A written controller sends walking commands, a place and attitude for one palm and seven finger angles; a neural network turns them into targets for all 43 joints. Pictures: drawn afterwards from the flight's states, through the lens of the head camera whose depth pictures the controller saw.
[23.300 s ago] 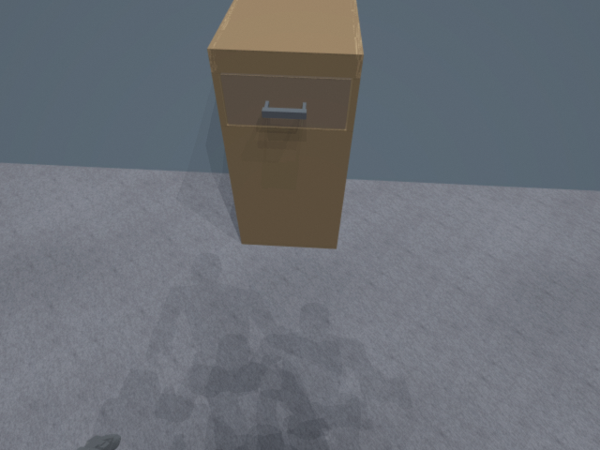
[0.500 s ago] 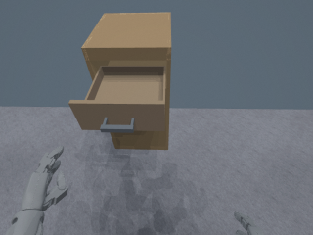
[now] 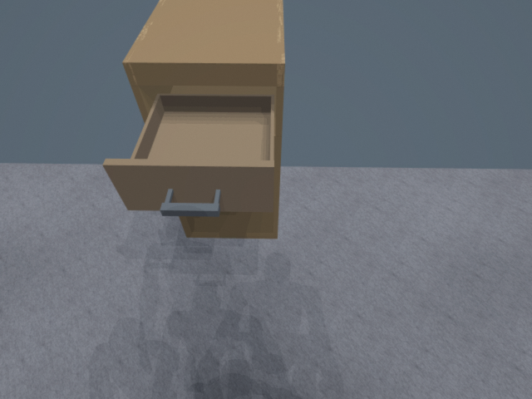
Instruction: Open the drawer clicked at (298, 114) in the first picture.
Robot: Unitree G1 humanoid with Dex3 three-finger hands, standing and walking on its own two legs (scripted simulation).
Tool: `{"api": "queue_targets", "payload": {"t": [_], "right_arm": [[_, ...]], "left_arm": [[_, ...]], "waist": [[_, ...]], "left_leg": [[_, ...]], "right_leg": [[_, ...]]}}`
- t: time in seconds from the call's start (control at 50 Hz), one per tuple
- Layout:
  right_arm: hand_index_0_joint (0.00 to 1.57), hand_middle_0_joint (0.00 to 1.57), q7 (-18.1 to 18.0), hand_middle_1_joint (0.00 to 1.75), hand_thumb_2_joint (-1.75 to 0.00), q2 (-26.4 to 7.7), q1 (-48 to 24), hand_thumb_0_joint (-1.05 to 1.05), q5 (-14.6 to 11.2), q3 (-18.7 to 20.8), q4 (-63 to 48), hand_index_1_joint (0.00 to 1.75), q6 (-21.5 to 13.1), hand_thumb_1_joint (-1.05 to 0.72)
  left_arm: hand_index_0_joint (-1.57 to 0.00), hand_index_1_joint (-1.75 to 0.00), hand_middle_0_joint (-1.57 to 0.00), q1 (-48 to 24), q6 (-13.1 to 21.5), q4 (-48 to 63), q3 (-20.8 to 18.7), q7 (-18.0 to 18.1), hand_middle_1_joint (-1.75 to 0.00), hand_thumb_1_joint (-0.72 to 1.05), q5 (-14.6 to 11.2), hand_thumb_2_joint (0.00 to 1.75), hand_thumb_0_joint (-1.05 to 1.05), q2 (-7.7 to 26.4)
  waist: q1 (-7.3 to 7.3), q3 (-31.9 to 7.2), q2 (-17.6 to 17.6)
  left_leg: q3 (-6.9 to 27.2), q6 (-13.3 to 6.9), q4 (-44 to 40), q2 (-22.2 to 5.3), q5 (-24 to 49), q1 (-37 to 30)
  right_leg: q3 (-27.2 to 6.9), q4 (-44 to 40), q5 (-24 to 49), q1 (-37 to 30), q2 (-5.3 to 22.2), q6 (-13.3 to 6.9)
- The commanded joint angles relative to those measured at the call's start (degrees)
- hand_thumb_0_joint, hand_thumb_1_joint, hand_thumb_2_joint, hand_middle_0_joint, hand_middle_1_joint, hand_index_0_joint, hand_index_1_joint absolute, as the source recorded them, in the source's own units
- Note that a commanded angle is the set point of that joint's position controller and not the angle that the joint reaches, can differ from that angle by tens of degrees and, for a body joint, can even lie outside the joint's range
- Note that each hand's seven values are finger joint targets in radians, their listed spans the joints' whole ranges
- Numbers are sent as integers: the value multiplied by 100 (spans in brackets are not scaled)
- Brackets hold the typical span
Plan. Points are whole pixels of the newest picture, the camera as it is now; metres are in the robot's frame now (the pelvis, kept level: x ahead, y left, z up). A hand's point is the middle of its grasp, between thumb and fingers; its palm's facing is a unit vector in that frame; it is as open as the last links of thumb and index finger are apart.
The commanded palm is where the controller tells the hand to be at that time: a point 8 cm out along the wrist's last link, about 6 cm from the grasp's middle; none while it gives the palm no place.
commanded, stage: let the arm hang, fingers relaxed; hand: left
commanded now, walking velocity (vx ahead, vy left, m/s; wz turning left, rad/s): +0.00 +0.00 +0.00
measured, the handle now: (192, 201) +0.51 +0.20 -0.09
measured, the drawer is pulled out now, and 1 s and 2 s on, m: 0.30 0.30 0.30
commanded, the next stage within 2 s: look to check the result in 0.50 s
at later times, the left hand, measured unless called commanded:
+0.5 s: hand out of the picture +0.00 +0.16 -0.18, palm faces +0.04 -0.98 -0.18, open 7.3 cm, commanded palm none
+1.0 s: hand out of the picture +0.00 +0.15 -0.18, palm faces +0.05 -0.98 -0.17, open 7.4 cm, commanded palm none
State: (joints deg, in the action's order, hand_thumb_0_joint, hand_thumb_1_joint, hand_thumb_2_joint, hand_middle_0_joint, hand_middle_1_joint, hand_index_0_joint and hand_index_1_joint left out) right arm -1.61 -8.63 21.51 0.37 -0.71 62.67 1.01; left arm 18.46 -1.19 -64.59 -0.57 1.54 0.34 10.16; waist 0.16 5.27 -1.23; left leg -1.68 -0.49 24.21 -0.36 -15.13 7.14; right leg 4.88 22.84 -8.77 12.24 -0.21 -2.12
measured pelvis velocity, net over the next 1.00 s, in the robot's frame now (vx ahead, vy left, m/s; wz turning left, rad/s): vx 0.02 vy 0.00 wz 0.00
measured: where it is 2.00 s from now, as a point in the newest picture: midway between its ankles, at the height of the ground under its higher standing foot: outside the picture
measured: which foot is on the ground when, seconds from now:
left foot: down 0.00-1.00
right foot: down 0.00-1.00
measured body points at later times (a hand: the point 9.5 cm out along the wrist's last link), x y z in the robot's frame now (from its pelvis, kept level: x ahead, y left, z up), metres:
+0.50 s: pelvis +0.01 +0.00 +0.00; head +0.02 -0.01 +0.45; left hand +0.00 +0.21 -0.16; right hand -0.03 -0.19 -0.17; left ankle -0.02 +0.11 -0.74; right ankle +0.04 -0.10 -0.74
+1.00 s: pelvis +0.02 +0.00 +0.00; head +0.04 -0.01 +0.45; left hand +0.00 +0.21 -0.16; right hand -0.02 -0.20 -0.17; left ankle -0.02 +0.11 -0.74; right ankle +0.04 -0.10 -0.74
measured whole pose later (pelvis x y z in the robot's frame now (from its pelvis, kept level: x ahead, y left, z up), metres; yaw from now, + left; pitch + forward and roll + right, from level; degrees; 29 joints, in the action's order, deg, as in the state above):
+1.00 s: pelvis +0.02 +0.00 +0.00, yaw +0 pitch -2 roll +0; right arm -2.4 -5.2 19.8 0.4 -0.4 64.1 -0.1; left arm 16.6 0.3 -65.5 -0.9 2.0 0.4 6.1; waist -0.2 3.9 -1.0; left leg -1.9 -0.2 22.9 -0.6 -16.0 5.1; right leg 4.6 23.2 -10.4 11.1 -0.5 -2.2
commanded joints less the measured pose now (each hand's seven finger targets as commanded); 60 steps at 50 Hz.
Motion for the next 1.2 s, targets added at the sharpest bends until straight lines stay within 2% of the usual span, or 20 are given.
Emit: {"api": "queue_targets", "payload": {"t": [0.0,0.08,0.18,0.24,0.28,0.3,0.38,0.44,0.7,0.92,0.98,1.18], "right_arm": [[20,20,-53,30,-90,-360,543,0,15,59,-50,30,-106,-90],[20,20,-59,30,-90,-287,592,0,7,62,2,30,-113,-90],[20,20,-70,30,-90,-164,623,0,10,74,40,30,-128,-90],[20,20,-75,30,-90,-82,647,0,17,81,62,30,-141,-90],[20,20,-88,30,-90,-64,619,0,10,85,59,30,-141,-90],[20,20,-92,30,-90,-48,635,0,20,84,62,30,-141,-90],[20,20,-91,30,-90,-44,628,0,10,99,56,30,-139,-90],[20,20,-93,30,-90,-36,640,0,24,99,83,30,-139,-90],[20,20,-126,30,-90,-99,566,0,15,97,102,30,-161,-90],[20,20,-121,30,-90,-103,530,0,18,106,138,30,-140,-90],[20,20,-124,30,-90,-96,503,0,7,116,134,30,-138,-90],[20,20,-127,30,-90,-87,472,0,6,125,153,30,-145,-90]], "left_arm": [[-20,-30,-20,178,112,114,-67,65,-30,90,23,90,0,439],[-20,-30,-20,240,116,61,-86,79,-30,90,33,90,0,375],[-20,-30,-20,285,132,83,-110,95,-30,90,44,90,0,274],[-20,-30,-20,254,149,85,-120,95,-30,90,43,90,0,229],[-20,-30,-20,278,155,74,-112,99,-30,90,44,90,0,186],[-20,-30,-20,257,149,70,-117,96,-30,90,43,90,0,187],[-20,-30,-20,285,156,97,-126,93,-30,90,49,90,0,170],[-20,-30,-20,267,158,97,-127,85,-30,90,44,90,0,178],[-20,-30,-20,310,182,13,-121,88,-30,90,33,90,0,127],[-20,-30,-20,271,173,-12,-118,86,-30,90,31,90,0,124],[-20,-30,-20,287,180,-10,-124,93,-30,90,37,90,0,108],[-20,-30,-20,302,195,-21,-139,92,-30,90,34,90,0,115]], "waist": [[-25,91,67],[-4,168,241],[-10,163,60],[-21,155,140],[-23,208,-21],[-28,231,50],[-27,230,151],[-39,181,20],[-38,79,13],[-39,181,110],[-34,182,20],[-22,73,124]], "left_leg": [[494,-236,-621,-522,153,599],[474,-241,-609,-485,102,639],[432,-236,-592,-474,126,613],[423,-225,-581,-467,222,657],[412,-218,-575,-490,300,587],[438,-228,-588,-505,270,631],[428,-225,-570,-479,277,579],[414,-212,-564,-466,288,582],[398,-193,-568,-530,730,363],[413,-188,-612,-504,545,421],[396,-177,-598,-503,562,383],[374,-177,-575,-492,704,296]], "right_leg": [[-745,-480,-420,-204,582,-136],[-735,-477,-478,-142,572,-120],[-751,-455,-411,-106,570,-122],[-746,-434,-247,-216,587,-130],[-727,-408,-158,-96,557,-133],[-707,-404,-157,-143,564,-129],[-724,-436,-190,-97,558,-130],[-727,-449,-172,-193,579,-131],[-635,-351,349,-294,593,-146],[-658,-411,124,-271,572,-128],[-665,-404,144,-216,559,-133],[-638,-387,316,-297,582,-136]]}}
